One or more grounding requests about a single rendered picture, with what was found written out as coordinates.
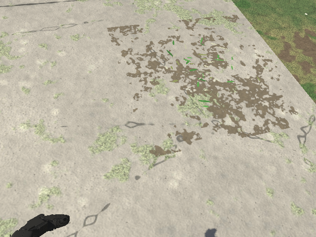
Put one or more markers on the left robot hand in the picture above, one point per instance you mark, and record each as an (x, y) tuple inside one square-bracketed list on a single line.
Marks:
[(40, 224)]

